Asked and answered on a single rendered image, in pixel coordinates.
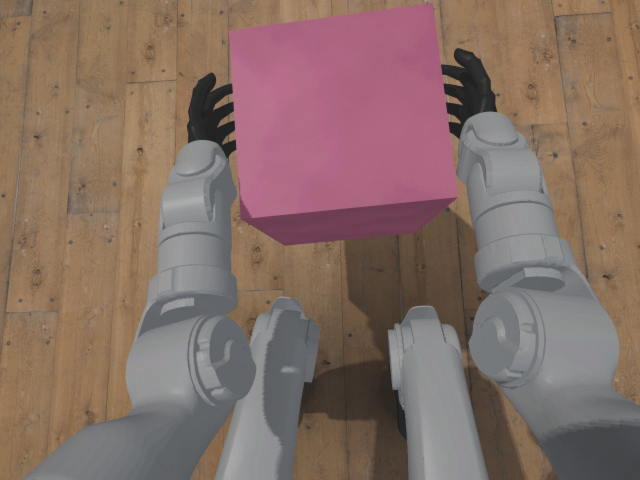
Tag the robot left upper arm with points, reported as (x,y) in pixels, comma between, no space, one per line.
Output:
(183,380)

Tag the robot right upper arm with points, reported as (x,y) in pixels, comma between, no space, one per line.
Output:
(554,356)

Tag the robot right forearm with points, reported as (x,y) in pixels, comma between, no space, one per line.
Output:
(511,212)

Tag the right robot hand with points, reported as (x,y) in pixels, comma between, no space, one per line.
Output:
(476,96)

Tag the carton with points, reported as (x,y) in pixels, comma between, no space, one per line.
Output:
(341,126)

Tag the robot left forearm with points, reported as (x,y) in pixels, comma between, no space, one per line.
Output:
(194,240)

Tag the left robot hand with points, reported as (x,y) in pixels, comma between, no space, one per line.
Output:
(203,120)

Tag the right robot foot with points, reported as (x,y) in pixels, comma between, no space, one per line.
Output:
(400,414)

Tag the robot right shin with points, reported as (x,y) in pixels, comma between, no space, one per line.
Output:
(449,333)

